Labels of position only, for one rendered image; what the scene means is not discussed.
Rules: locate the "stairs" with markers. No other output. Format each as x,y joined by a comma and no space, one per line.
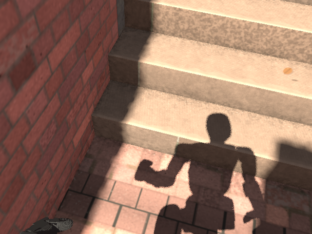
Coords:
227,83

